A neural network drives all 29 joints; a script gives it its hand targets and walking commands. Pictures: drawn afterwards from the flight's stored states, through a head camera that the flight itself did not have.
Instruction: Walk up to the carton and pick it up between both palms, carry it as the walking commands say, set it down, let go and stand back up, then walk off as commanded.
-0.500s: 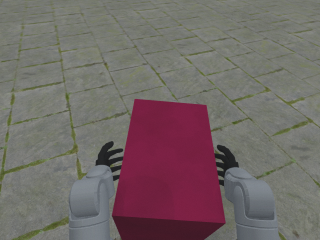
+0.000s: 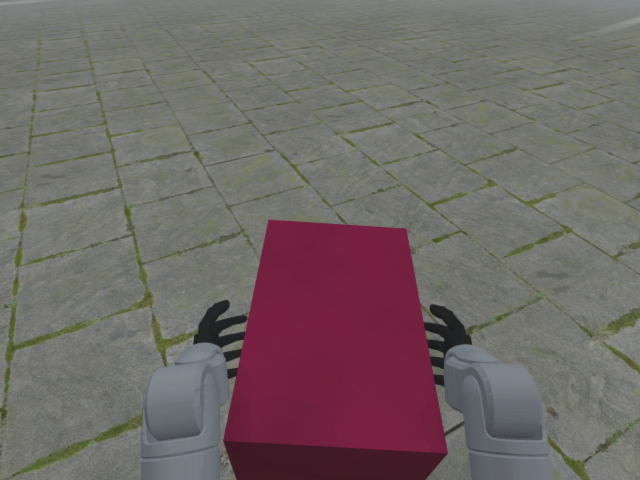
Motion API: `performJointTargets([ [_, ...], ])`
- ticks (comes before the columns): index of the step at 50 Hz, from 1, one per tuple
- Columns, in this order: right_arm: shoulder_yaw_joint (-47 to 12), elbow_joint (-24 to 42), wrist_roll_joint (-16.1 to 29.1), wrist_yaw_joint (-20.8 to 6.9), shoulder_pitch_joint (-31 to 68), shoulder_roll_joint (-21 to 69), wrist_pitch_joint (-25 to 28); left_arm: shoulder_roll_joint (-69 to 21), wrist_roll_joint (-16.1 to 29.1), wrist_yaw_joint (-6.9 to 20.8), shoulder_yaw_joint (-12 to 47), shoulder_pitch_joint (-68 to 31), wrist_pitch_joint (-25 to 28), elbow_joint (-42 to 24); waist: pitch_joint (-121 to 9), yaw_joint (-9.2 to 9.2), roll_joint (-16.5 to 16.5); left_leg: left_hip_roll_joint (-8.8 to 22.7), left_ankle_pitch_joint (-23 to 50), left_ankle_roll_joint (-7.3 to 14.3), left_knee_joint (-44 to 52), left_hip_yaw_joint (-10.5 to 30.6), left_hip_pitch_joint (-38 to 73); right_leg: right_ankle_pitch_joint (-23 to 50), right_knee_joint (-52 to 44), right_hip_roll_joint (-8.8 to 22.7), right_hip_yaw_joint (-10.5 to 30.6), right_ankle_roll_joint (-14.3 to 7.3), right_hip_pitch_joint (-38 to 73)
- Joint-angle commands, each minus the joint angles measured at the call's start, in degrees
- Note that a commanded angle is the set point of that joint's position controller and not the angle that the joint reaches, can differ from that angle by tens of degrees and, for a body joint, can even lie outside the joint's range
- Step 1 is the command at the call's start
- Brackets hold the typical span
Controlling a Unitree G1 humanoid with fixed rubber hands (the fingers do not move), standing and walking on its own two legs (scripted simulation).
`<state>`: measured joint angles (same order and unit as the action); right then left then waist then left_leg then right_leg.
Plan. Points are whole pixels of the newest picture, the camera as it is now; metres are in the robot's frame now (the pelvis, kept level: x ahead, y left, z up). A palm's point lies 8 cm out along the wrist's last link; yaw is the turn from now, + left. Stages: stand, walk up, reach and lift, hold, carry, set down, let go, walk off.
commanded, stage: carry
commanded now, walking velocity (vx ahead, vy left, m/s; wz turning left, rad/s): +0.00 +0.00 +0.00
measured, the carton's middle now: (329, 358) +0.31 +0.01 +0.01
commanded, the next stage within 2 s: none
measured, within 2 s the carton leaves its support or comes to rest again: neither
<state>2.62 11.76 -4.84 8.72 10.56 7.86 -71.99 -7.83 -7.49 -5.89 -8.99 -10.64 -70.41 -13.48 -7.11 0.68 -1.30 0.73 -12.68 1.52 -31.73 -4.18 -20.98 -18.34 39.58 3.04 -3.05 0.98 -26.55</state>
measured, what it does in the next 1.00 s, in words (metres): walks backwards: right foot, then left foot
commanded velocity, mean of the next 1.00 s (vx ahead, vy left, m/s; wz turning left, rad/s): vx -0.17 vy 0.14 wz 0.00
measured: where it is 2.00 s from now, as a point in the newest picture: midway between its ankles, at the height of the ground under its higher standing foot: outside the picture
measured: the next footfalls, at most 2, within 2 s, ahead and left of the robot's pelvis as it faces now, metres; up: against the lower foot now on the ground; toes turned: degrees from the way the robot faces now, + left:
right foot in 0.08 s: +0.05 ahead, -0.13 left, +0.01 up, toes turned -5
left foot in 0.54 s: -0.04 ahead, +0.10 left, +0.00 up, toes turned +5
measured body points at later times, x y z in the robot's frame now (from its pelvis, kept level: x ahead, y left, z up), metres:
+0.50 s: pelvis -0.13 -0.01 -0.02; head -0.17 +0.00 +0.43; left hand +0.16 +0.13 +0.06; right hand +0.14 -0.16 +0.06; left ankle -0.04 +0.10 -0.71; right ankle +0.01 -0.13 -0.73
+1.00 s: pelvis -0.26 +0.05 +0.00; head -0.23 +0.01 +0.45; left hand +0.03 +0.19 +0.08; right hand +0.02 -0.10 +0.05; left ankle -0.26 +0.22 -0.64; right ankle -0.20 -0.07 -0.73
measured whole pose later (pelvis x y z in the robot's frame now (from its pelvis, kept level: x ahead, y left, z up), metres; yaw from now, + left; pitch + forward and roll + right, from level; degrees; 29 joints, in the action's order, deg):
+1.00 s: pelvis -0.26 +0.05 +0.00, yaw +1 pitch +3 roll +4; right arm 3.8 18.1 -5.3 8.1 11.2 7.9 -71.5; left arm -8.3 -5.5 -7.0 -8.3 -12.8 -68.9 -17.5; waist -0.1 1.3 0.2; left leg -2.6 -23.1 -3.1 -67.0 3.6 -36.4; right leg -10.9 33.8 8.0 -4.6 -0.2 -26.2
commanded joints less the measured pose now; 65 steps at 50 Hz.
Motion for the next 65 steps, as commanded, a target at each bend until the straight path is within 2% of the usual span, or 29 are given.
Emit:
performJointTargets([
  [1, -34.7, 9.5, 22.2, -17.2, 33.2, 55.1, 3.8, -56.3, 29.4, 15.9, 46.3, -36.3, 1.1, -8.5, -12.5, -0.64, 10.1, 12.1, -8.5, 3.4, 12.8, 10.3, 2.9, -0.5, -7.4, -0.9, -0.9, 0.3, 7.9],
  [4, -32.7, 5.0, 19.6, -16.0, 28.3, 53.9, 3.4, -54.4, 29.7, 16.2, 45.8, -34.4, -0.5, -4.9, -15.5, 0.26, 7.7, 10.0, -5.4, -0.2, 9.2, 9.4, 4.9, 2.1, -14.6, 2.8, 2.5, -0.4, 14.1],
  [6, -32.6, 6.6, 18.6, -16.5, 29.8, 52.9, 3.5, -55.7, 29.1, 17.1, 45.0, -33.0, -0.6, -1.9, -11.5, 0.23, 2.3, 5.7, -11.6, -1.7, 9.2, 5.3, 5.2, -9.5, -16.9, 3.8, 4.9, -1.5, 3.4],
  [13, -37.0, 10.0, 22.2, -16.7, 36.7, 55.5, 4.4, -56.8, 27.7, 16.2, 43.3, -35.0, 1.0, -4.0, -14.4, -0.58, 1.0, 4.2, -10.8, -0.7, 6.9, 4.4, 1.1, -7.9, -14.5, 2.2, 2.7, -1.9, 6.0],
  [16, -35.6, 7.1, 21.8, -17.1, 34.2, 54.2, 4.0, -55.2, 25.5, 15.7, 41.3, -31.4, 1.1, -0.7, -13.8, -0.49, -1.4, 1.7, -13.7, -0.4, 2.9, 1.7, 2.9, -17.4, -17.3, 3.0, 5.2, -3.2, 0.4],
  [22, -37.2, 7.3, 24.3, -17.9, 37.3, 55.4, 2.9, -55.2, 25.2, 15.6, 40.9, -32.3, 0.0, -2.2, -12.3, -0.73, -12.2, -0.8, -12.8, -1.4, -29.0, -0.5, 5.3, -18.8, -28.7, 17.8, 13.6, -6.5, -10.4],
  [25, -38.4, 9.4, 26.4, -18.7, 41.4, 56.1, 2.9, -56.0, 24.7, 15.5, 40.3, -32.5, -0.1, -1.5, -11.2, 0.58, -9.1, 0.6, -8.8, 0.7, -9.5, 0.3, 11.4, -13.3, -21.8, 12.4, 6.4, -2.0, -10.8],
  [26, -37.7, 9.0, 26.9, -18.9, 41.7, 56.0, 2.8, -57.3, 24.7, 15.2, 41.1, -32.9, 0.0, -1.7, -10.8, 0.24, -2.0, 0.3, -10.6, 1.0, 1.2, 1.6, 9.6, -11.7, -13.5, 9.9, 5.1, -2.6, -7.4],
  [27, -37.5, 8.1, 26.7, -19.0, 39.3, 56.9, 2.8, -55.4, 25.1, 14.8, 41.6, -35.4, 0.2, -5.0, -10.0, 0.27, 9.9, 5.8, -17.0, 1.7, 16.3, 10.7, 5.0, -8.8, -1.8, 5.0, 0.7, -1.6, -4.9],
  [28, -36.1, 7.6, 26.6, -18.9, 38.7, 56.3, 2.7, -55.3, 24.5, 14.7, 40.9, -34.5, 0.1, -4.2, -8.7, -0.69, 23.5, 18.6, -13.4, 5.4, 19.7, 24.2, 2.7, -12.6, 14.7, -0.5, -4.1, 1.6, -10.3],
  [29, -36.4, 7.0, 26.2, -18.9, 39.3, 56.6, 3.0, -55.9, 25.3, 14.6, 41.6, -37.6, 0.1, -5.3, -9.2, -0.01, 23.7, 20.3, -13.1, 11.4, 18.7, 20.8, -4.2, -14.5, 26.5, -1.0, 0.1, 0.5, -7.7],
  [30, -36.5, 7.2, 24.9, -18.6, 36.4, 55.8, 3.0, -57.0, 25.8, 14.5, 41.9, -35.3, 0.2, -3.7, -9.1, -0.20, 13.4, 17.3, -13.2, 11.0, 18.0, 15.9, -9.0, -10.9, 33.7, -1.7, 1.1, 0.4, -3.3],
  [32, -36.9, 11.9, 23.9, -17.6, 38.8, 56.4, 3.9, -57.7, 27.6, 15.0, 44.3, -35.7, 1.1, -6.3, -11.0, -0.45, 3.5, 12.7, -4.2, 8.1, 15.0, 10.5, -5.7, -7.7, 31.5, -1.0, -1.1, -0.1, -1.4],
  [37, -35.1, 13.7, 21.6, -15.5, 30.9, 55.5, 4.2, -56.4, 30.6, 15.3, 46.0, -33.7, 1.1, -11.4, -20.5, -0.57, 9.6, 11.8, 16.7, 6.7, 5.9, 7.7, 11.7, -2.5, -6.8, -2.0, -4.5, -1.8, 7.7],
  [38, -34.8, 13.2, 20.9, -15.2, 28.7, 54.5, 4.0, -55.9, 29.9, 15.3, 45.2, -31.6, 1.0, -10.2, -21.7, -1.05, 4.9, 9.9, 16.1, 4.8, 2.5, 6.0, 9.8, 1.4, -16.6, 1.3, -0.6, -2.2, 14.2],
  [39, -34.9, 13.0, 20.2, -15.0, 28.4, 53.7, 4.0, -55.3, 28.9, 15.5, 45.4, -27.0, 0.8, -6.9, -21.2, -1.48, 1.5, 7.0, 11.2, 1.4, -2.0, 5.7, 0.1, 5.3, -19.3, 11.3, 11.4, -3.3, 22.5],
  [40, -35.5, 11.8, 19.6, -15.2, 25.9, 53.3, 3.9, -53.2, 28.2, 15.8, 44.9, -25.4, 1.1, -7.4, -19.4, -0.23, -13.4, 3.2, -12.4, -2.1, -11.3, 3.2, -13.2, 32.7, -16.2, 28.0, 26.8, -8.3, 28.8],
  [41, -37.0, 15.5, 20.5, -15.5, 29.3, 54.4, 4.1, -56.2, 27.9, 16.0, 44.7, -21.9, 1.5, -6.9, -15.3, -1.77, -20.1, 2.6, -19.4, -2.1, -24.9, 6.2, -21.5, 43.9, -15.6, 31.6, 27.2, -17.2, 24.6],
  [42, -38.2, 14.1, 21.0, -15.7, 32.3, 55.3, 4.4, -57.2, 28.0, 16.3, 44.3, -26.2, 1.5, -7.6, -14.7, -1.88, -9.2, -0.7, -18.3, -2.8, -32.8, 9.4, -19.0, 43.4, -14.5, 25.7, 23.1, -15.4, 21.7],
  [44, -39.0, 13.0, 23.2, -15.8, 32.9, 56.1, 5.0, -56.0, 26.6, 16.2, 43.1, -27.1, 1.8, -9.6, -14.9, -1.68, -1.1, -3.3, -12.5, -3.5, -37.8, 11.4, -19.4, 41.6, -12.4, 20.3, 15.5, -10.2, 22.1],
  [46, -39.2, 14.3, 23.8, -15.5, 32.3, 55.6, 5.3, -55.1, 27.4, 16.2, 42.6, -29.3, 2.1, -12.5, -16.0, -1.76, -3.2, -3.4, -10.3, -4.6, -39.2, 9.1, -20.2, 43.3, -10.9, 17.0, 9.5, -8.0, 24.2],
  [53, -40.8, 16.9, 24.4, -14.9, 32.6, 55.1, 4.1, -52.5, 23.7, 15.8, 39.2, -21.5, 1.2, -8.0, -20.2, -1.62, -19.0, -1.4, -15.5, -5.5, -16.4, 1.0, -7.4, 43.1, -11.5, 16.7, 7.0, -7.8, 24.1],
  [56, -39.3, 13.7, 24.0, -15.6, 29.6, 55.8, 3.4, -52.8, 23.7, 15.7, 40.1, -21.8, 0.8, -7.2, -17.5, -1.36, -17.7, -2.5, -6.1, -3.5, 7.3, -2.9, 3.2, 29.3, -11.1, 14.3, 5.1, -5.1, 18.9],
  [57, -39.1, 13.6, 23.9, -16.0, 29.2, 56.4, 3.6, -52.3, 22.9, 15.6, 40.2, -21.6, 0.9, -8.1, -17.4, -0.95, -12.1, 1.2, -1.6, -2.7, 12.4, 1.7, 9.8, 22.8, -6.5, 12.2, 3.7, -3.4, 11.5],
  [58, -37.8, 11.9, 22.4, -16.5, 27.6, 55.8, 3.9, -52.4, 22.7, 15.7, 41.3, -24.3, 1.0, -9.2, -15.8, -1.32, 3.9, 10.4, 4.0, 0.4, 16.2, 11.1, 14.6, 2.3, -1.3, 7.5, 0.1, -0.5, 1.8],
  [59, -37.4, 12.5, 22.6, -16.8, 29.1, 56.3, 4.1, -53.5, 23.1, 15.6, 41.7, -26.4, 1.0, -10.3, -14.6, -1.39, 23.1, 22.6, 28.0, 7.0, 13.5, 21.7, 15.5, -20.1, 14.2, 0.2, -5.6, 2.4, -10.5],
  [60, -37.1, 10.3, 22.7, -17.3, 30.5, 57.1, 4.8, -53.3, 25.2, 15.8, 43.3, -31.8, 1.1, -12.3, -14.6, 0.46, 31.5, 22.6, 35.7, 13.3, 11.1, 17.4, 6.6, -23.2, 29.0, -0.2, 2.3, 0.2, -7.7],
  [62, -36.2, 15.7, 22.3, -17.0, 30.5, 55.8, 5.4, -56.3, 28.2, 15.6, 46.8, -33.6, 2.1, -13.7, -14.4, -0.37, 13.9, 14.0, 35.9, 8.7, 5.9, 6.5, 9.6, -12.8, 35.5, -1.6, 2.2, -0.3, -8.0],
  [65, -35.1, 16.7, 21.7, -16.5, 32.6, 55.7, 5.5, -56.3, 30.1, 15.4, 48.3, -36.9, 2.0, -15.9, -17.0, -0.78, 13.8, 10.9, 35.4, 7.5, 4.3, 5.0, 17.2, -12.1, 25.0, -0.6, -1.1, 1.5, -9.5],
])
